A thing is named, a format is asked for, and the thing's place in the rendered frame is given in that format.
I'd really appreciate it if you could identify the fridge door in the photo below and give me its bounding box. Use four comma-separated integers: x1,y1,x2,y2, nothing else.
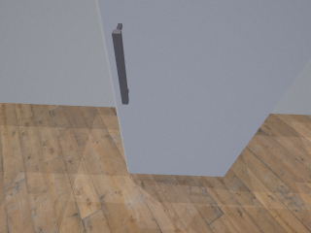
98,0,311,177

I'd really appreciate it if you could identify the handle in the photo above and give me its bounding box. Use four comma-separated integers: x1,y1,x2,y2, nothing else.
112,23,129,105

